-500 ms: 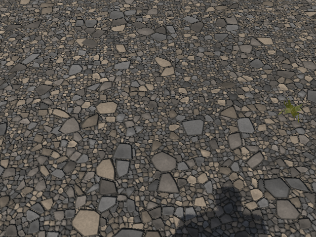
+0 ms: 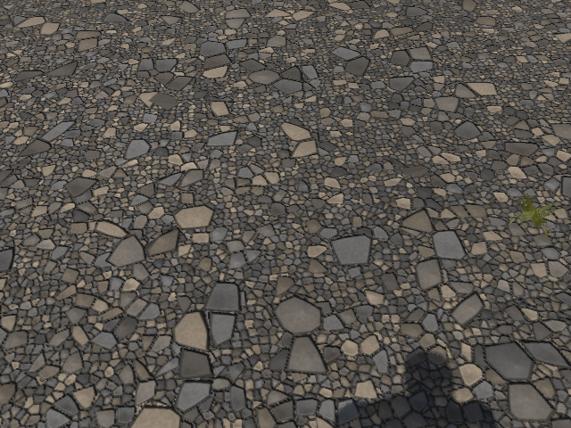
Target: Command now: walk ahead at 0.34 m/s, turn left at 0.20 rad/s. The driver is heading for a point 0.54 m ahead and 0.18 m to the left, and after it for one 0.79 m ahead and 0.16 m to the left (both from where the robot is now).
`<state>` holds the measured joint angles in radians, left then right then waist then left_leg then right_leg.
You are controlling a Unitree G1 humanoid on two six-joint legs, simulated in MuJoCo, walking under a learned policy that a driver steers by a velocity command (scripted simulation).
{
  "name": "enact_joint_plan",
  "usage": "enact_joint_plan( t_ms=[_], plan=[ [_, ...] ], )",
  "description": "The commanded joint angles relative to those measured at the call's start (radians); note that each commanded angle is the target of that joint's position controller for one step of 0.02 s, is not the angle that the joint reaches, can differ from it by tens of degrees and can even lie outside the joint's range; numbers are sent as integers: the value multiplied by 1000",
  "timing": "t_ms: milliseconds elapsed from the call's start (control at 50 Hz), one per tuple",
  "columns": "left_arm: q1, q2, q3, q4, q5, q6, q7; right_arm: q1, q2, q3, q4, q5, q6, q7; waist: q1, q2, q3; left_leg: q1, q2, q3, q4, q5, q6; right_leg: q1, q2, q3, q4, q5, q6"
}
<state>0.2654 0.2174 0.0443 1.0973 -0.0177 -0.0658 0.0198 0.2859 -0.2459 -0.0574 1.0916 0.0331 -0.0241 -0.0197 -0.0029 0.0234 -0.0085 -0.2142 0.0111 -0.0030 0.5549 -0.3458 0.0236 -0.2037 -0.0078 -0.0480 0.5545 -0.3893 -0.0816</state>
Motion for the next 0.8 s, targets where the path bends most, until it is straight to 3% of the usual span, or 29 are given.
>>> enact_joint_plan(
  t_ms=[20, 40, 60, 80, 120, 160, 240, 320, 380, 400, 420, 440, 460, 480, 500, 520, 540, 580, 600, 660, 760, 800],
  plan=[
    [314, 196, 55, 57, 10, -22, 6, -252, -26, 7, -148, 6, -31, 9, 165, -240, 49, -518, -42, 9, 219, -108, 18, 409, -262, 393, -332, -103, -82],
    [347, 234, 60, 63, 25, -34, -2, -256, -59, -2, -173, 11, -46, 5, 160, -307, 74, -631, -51, -47, 429, -224, 19, 380, -417, 637, -390, -128, -169],
    [281, 148, 37, 38, 26, -48, 1, -216, -89, -13, -152, 22, -55, 9, 111, -173, 117, -688, 0, -130, 555, -158, 37, 375, -408, 583, -376, -105, -159],
    [226, 105, 25, 17, 17, -56, -1, -162, -80, -14, -129, 28, -59, 17, 74, -142, 127, -708, 19, -150, 588, -61, 54, 375, -364, 472, -375, -41, -112],
    [162, 89, 16, -7, 14, -56, -8, -156, -77, -23, -116, 17, -60, 23, 48, -122, 134, -697, 53, -140, 548, 79, 65, 360, -305, 268, -380, 197, -42],
    [177, 65, 6, -11, 34, -49, -5, -170, -43, -23, -123, 9, -50, 36, 47, -124, 106, -626, 57, -91, 515, 166, 49, 314, -253, 122, -376, 389, -20],
    [167, 113, 9, -35, 41, -41, 15, -321, 13, 1, -211, 0, -34, 57, 60, -99, 157, -543, 53, 2, 290, 303, 17, 177, -222, -30, -435, 456, -26],
    [224, 148, 19, -32, 21, -35, 22, -428, 9, 14, -283, -4, -31, 83, 74, -98, 178, -457, 34, 92, 140, 316, 52, 203, -252, -116, -422, 582, -26],
    [197, 188, 31, -52, 10, -25, 27, -381, -42, -8, -306, -5, -30, 97, -1, -148, 100, -308, -40, 158, 115, 229, 112, 287, -278, -172, -240, 1112, -7],
    [179, 206, 37, -64, 10, -17, 31, -291, -78, -27, -293, -4, -26, 98, -56, -173, 41, -200, -74, 173, 123, 193, 134, 292, -282, -180, -109, 1265, 1],
    [151, 223, 41, -80, 9, -12, 29, -151, -131, -55, -264, -2, -20, 94, -131, -178, -39, -11, -100, 164, 77, 219, 166, 247, -275, -177, 69, 1293, 13],
    [130, 225, 41, -98, 10, -17, 26, 1, -192, -90, -229, 0, -8, 77, -211, -147, -108, 258, -80, 71, 17, 231, 205, 67, -236, -172, 316, 1113, 46],
    [157, 103, 14, -135, 43, -34, 10, 65, -254, -101, -211, 4, 3, 51, -147, 114, -195, 546, 164, -353, -15, 141, 305, -300, -85, -157, 718, 151, 88],
    [181, 60, -6, -188, 3, -81, -7, 61, -276, -90, -242, -21, -12, 53, -98, 172, -369, 660, 350, -881, -234, -43, 461, -485, 52, 90, 952, -200, 89],
    [36, 139, 20, -226, -32, -108, -14, 42, -206, -74, -232, -26, -29, 53, -129, 78, -239, 573, 304, -770, -305, -34, 387, -593, -8, 169, 960, -117, 62],
    [-2, 155, 24, -246, -38, -119, -11, -31, -156, -61, -242, -17, -46, 55, -87, 26, -108, 409, 260, -599, -313, 47, 342, -599, -54, 152, 876, -14, 45],
    [5, 155, 32, -231, -19, -116, 2, -120, -131, -52, -267, -16, -58, 62, -27, -65, -51, 243, 208, -489, -323, 143, 303, -526, -95, 146, 793, 44, 50],
    [52, 163, 49, -233, 5, -85, 9, -182, -99, -38, -294, -26, -64, 59, 40, -41, -19, 52, 147, -365, -347, 258, 280, -397, -140, 153, 685, 85, 70],
    [45, 151, 51, -248, 14, -73, 9, -171, -106, -38, -294, -22, -64, 53, 49, -24, -9, -1, 137, -343, -359, 290, 283, -377, -145, 143, 635, 89, 86],
    [-80, 133, 49, -310, 37, -53, 17, -100, -151, -47, -289, -20, -64, 26, 26, 3, 28, -97, 100, -272, -378, 340, 277, -398, -129, 103, 445, 215, 134],
    [-296, 95, 27, -386, 25, -63, 0, 11, -165, -52, -282, -10, -48, 7, -62, 43, 39, -87, 48, -246, -335, 280, 204, -337, -36, 82, 44, 495, 137],
    [-341, 111, 27, -411, 18, -68, -12, 44, -165, -52, -273, -6, -41, 4, -76, 56, 36, -41, 63, -282, -286, 314, 193, -320, -12, 91, -20, 507, 132]
  ],
)
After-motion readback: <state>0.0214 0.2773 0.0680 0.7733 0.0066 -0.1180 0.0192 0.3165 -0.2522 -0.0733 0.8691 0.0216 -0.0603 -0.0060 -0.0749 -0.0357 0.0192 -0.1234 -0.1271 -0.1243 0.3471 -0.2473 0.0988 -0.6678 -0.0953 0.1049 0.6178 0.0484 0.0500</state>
